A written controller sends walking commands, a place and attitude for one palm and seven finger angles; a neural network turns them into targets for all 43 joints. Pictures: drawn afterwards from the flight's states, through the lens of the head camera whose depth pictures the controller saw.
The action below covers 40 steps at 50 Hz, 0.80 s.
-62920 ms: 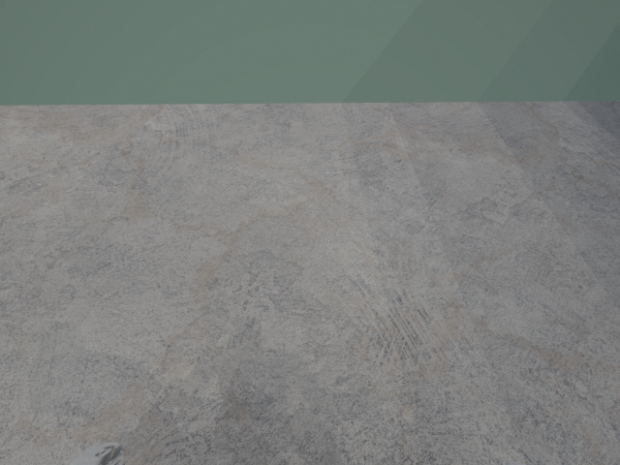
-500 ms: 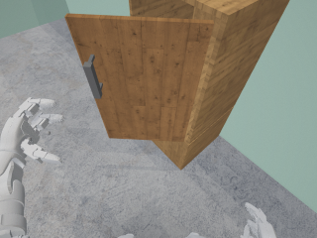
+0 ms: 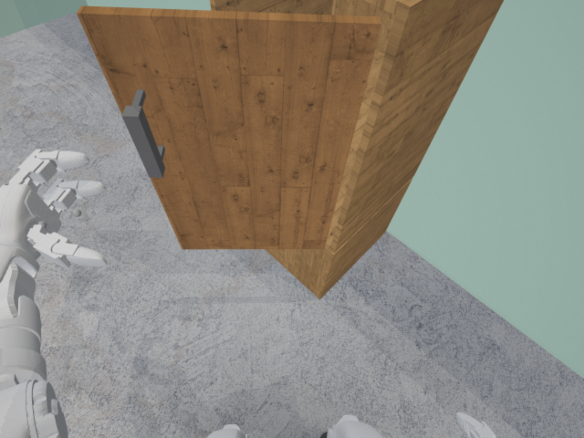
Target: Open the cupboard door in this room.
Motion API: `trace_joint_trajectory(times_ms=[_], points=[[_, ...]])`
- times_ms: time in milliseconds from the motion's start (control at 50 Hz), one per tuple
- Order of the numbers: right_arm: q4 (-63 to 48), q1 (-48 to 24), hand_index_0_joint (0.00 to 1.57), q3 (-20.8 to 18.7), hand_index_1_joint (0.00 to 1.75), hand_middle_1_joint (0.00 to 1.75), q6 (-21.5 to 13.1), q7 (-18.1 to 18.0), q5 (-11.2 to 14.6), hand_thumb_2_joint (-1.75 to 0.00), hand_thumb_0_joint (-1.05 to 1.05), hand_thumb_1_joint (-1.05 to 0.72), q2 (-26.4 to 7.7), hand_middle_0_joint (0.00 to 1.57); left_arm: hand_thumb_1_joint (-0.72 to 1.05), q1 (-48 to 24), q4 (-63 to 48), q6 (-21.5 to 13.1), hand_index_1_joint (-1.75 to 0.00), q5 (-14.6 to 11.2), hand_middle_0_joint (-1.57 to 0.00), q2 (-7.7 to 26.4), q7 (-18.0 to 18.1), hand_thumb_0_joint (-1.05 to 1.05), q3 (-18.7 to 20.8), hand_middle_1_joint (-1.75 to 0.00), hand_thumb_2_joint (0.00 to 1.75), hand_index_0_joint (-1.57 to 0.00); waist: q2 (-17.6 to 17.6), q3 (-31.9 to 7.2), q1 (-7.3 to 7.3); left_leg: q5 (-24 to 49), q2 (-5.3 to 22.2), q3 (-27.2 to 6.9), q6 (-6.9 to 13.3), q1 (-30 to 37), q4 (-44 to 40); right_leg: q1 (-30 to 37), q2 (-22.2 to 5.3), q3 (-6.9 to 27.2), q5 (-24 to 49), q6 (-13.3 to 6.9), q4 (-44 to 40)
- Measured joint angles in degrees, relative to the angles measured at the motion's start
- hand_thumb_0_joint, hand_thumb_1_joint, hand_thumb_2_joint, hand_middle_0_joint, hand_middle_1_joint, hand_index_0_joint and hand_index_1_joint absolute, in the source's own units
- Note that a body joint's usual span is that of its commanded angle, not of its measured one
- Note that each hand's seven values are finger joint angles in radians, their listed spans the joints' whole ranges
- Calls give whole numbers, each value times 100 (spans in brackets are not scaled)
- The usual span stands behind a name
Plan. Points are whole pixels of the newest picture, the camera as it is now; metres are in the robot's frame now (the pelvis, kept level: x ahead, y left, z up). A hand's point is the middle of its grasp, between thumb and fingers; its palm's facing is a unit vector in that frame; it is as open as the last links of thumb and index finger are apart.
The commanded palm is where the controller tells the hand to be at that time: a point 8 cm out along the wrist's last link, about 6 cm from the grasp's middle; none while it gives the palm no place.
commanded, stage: move the hooked fingers beside the handle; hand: left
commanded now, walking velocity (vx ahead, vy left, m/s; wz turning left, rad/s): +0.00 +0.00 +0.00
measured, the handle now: (148, 135) +0.54 +0.24 +0.07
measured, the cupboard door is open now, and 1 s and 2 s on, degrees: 46 46 46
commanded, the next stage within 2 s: slide the fingers in behind the handle in 1.62 s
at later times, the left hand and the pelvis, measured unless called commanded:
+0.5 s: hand (97, 177) +0.44 +0.28 +0.08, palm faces +0.03 -1.00 -0.01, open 14.0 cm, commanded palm +0.42 +0.33 +0.07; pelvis +0.00 +0.00 -0.01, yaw +0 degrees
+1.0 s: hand (99, 154) +0.48 +0.29 +0.07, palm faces +0.02 -1.00 +0.01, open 14.0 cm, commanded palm +0.46 +0.34 +0.07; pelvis +0.00 +0.00 -0.02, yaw -2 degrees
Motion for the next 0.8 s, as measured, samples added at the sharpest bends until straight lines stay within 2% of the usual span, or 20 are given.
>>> trace_joint_trajectory(times_ms=[200,400,520,660,800], points=[[-5,-6,21,-3,30,30,203,43,-24,-90,1,-90,-7,20,-50,-617,550,-142,-120,122,-30,179,-52,-2,-42,-120,30,-30,-14,-42,-45,-52,-4,-13,30,-251,155,-216,-8,-5,-14,29,88],[-21,41,21,-1,30,30,425,100,-53,-90,1,-90,3,20,-50,-1122,944,-209,-120,324,-30,297,99,-2,-45,-120,30,-30,-23,-52,-159,-90,13,-12,38,-487,293,-441,4,3,-24,36,187],[1,88,21,41,30,30,550,106,-80,-90,1,-90,-2,20,-50,-1551,1350,-224,-120,507,-30,526,181,-2,7,-120,30,-30,-27,-21,-275,-113,36,-33,29,-684,409,-627,22,-13,-37,19,279],[4,189,21,68,30,30,706,108,-99,-90,0,-90,-39,20,-50,-1950,1762,-218,-120,650,-30,929,110,-2,201,-120,30,-30,-16,-3,-437,-146,93,-40,16,-912,521,-844,75,-17,-34,0,342],[-4,315,21,78,30,30,853,118,-106,-90,0,-90,-91,20,-50,-2242,2040,-158,-120,683,-30,1276,-18,-2,315,-120,30,-30,-12,9,-540,-169,131,-45,15,-1095,588,-1013,113,-18,-24,-4,361]])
